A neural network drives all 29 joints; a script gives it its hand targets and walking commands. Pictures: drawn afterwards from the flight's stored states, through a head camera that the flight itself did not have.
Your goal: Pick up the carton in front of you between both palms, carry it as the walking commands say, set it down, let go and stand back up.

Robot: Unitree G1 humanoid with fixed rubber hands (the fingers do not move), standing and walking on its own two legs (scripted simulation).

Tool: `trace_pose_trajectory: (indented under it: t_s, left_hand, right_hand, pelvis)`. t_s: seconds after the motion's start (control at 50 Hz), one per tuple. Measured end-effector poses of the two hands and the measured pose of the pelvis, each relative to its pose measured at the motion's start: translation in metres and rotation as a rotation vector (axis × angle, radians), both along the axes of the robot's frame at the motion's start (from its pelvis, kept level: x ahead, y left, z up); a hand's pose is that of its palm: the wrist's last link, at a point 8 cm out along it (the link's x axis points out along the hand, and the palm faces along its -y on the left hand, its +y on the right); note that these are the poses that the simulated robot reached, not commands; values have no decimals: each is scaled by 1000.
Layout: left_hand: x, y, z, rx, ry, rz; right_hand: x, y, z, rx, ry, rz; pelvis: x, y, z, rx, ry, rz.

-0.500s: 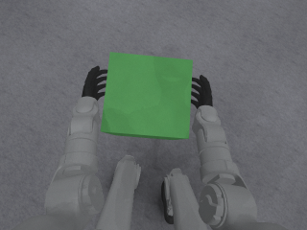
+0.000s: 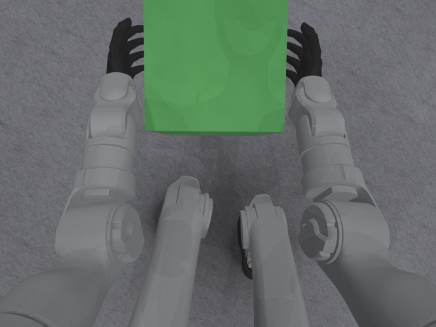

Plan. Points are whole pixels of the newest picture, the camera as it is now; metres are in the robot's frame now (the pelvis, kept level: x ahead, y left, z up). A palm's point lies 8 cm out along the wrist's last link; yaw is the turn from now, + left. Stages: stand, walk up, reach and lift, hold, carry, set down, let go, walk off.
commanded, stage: set down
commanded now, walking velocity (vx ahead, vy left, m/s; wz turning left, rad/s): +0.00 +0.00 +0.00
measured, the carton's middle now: (214, 82) +0.50 +0.09 -0.21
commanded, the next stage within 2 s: none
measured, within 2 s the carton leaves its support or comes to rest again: rests again in 0.84 s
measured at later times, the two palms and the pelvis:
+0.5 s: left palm (136, 76) +0.48 +0.25 -0.24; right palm (279, 83) +0.54 -0.04 -0.25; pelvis -0.01 -0.01 -0.08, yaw -2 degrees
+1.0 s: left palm (141, 87) +0.47 +0.24 -0.26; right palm (281, 88) +0.54 -0.06 -0.26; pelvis -0.01 -0.02 -0.09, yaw -1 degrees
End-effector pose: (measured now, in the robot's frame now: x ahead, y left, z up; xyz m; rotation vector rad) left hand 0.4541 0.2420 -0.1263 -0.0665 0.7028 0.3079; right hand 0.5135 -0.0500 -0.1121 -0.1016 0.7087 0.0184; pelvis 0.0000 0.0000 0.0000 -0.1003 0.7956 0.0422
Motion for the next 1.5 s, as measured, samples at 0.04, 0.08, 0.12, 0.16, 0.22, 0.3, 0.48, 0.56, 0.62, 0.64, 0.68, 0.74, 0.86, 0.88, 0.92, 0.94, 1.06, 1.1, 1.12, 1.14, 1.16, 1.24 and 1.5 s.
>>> trace_pose_trajectory:
  t_s: [0.04, 0.08, 0.12, 0.16, 0.22, 0.3, 0.48, 0.56, 0.62, 0.64, 0.68, 0.74, 0.86, 0.88, 0.92, 0.94, 1.06, 1.1, 1.12, 1.14, 1.16, 1.24, 1.5]
  left_hand:
    - [2, 1, -10, 5, 6, 1]
    - [5, 2, -21, 10, 11, 0]
    - [7, 2, -31, 16, 18, 0]
    - [10, 3, -42, 21, 26, -1]
    - [13, 4, -59, 29, 39, -1]
    - [18, 7, -83, 34, 54, 0]
    - [25, 9, -115, 45, 94, -9]
    - [32, 9, -116, 32, 75, -7]
    - [33, 10, -117, 26, 73, -9]
    - [32, 10, -118, 25, 75, -11]
    - [29, 10, -120, 22, 83, -16]
    - [23, 8, -126, 15, 98, -22]
    - [13, 2, -138, -2, 122, -37]
    - [13, 1, -138, -4, 119, -39]
    - [13, 1, -138, -4, 117, -44]
    - [14, 0, -138, -3, 117, -47]
    - [14, 1, -139, -10, 113, -62]
    - [14, 2, -140, -14, 110, -66]
    - [14, 2, -140, -17, 108, -69]
    - [15, 1, -140, -19, 105, -73]
    - [16, 0, -141, -24, 103, -81]
    - [17, 1, -142, -20, 99, -84]
    - [23, 5, -148, -24, 77, -84]
  right_hand:
    - [3, 1, -11, 1, 3, 5]
    - [6, 1, -23, 2, 5, 8]
    - [8, 2, -35, 3, 7, 9]
    - [11, 3, -47, 5, 10, 12]
    - [14, 4, -67, 5, 18, 16]
    - [18, 7, -94, 0, 30, 28]
    - [24, 8, -134, 3, 62, 39]
    - [29, 7, -136, 0, 44, 44]
    - [32, 7, -135, 1, 43, 46]
    - [33, 7, -135, 2, 45, 47]
    - [32, 7, -136, 3, 52, 50]
    - [29, 5, -139, 2, 65, 53]
    - [21, -2, -149, -14, 86, 62]
    - [21, -3, -150, -15, 85, 64]
    - [21, -4, -151, -14, 83, 66]
    - [21, -5, -152, -14, 83, 68]
    - [24, -5, -152, -22, 80, 92]
    - [25, -6, -152, -22, 81, 98]
    - [25, -6, -153, -21, 81, 101]
    - [26, -7, -153, -21, 83, 102]
    - [26, -7, -154, -18, 83, 106]
    - [27, -8, -155, -5, 84, 117]
    - [31, -8, -158, 20, 53, 141]
  pelvis:
    - [-2, -2, -8, 3, 2, -4]
    - [-4, -4, -16, 7, 4, -9]
    - [-6, -6, -24, 12, 5, -14]
    - [-7, -8, -32, 16, 6, -21]
    - [-10, -10, -43, 23, 6, -30]
    - [-12, -11, -57, 32, 2, -42]
    - [-7, -7, -76, 53, -39, -79]
    - [-4, -6, -81, 60, -42, -85]
    - [-2, -7, -83, 61, -39, -89]
    - [-2, -7, -83, 62, -38, -91]
    - [-2, -8, -84, 63, -37, -93]
    - [-3, -10, -85, 67, -41, -94]
    - [-7, -12, -88, 75, -70, -97]
    - [-8, -13, -89, 76, -76, -97]
    - [-10, -14, -90, 79, -88, -97]
    - [-10, -14, -91, 81, -94, -97]
    - [-14, -16, -96, 86, -118, -97]
    - [-14, -16, -97, 87, -121, -97]
    - [-14, -16, -97, 87, -122, -97]
    - [-14, -16, -97, 87, -123, -97]
    - [-14, -16, -98, 87, -124, -97]
    - [-14, -17, -99, 86, -124, -98]
    - [-15, -16, -103, 87, -142, -98]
